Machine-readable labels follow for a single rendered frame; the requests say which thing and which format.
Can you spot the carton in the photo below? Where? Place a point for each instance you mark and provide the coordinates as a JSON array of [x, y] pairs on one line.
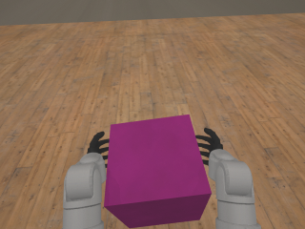
[[155, 172]]

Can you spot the left robot forearm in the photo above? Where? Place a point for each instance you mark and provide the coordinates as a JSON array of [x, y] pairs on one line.
[[82, 194]]

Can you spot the robot left hand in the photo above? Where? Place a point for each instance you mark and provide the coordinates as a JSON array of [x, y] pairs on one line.
[[95, 144]]

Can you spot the robot right hand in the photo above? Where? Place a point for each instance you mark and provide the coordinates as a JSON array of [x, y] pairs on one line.
[[214, 141]]

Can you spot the right robot forearm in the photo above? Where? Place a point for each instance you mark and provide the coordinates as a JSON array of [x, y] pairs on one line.
[[234, 190]]

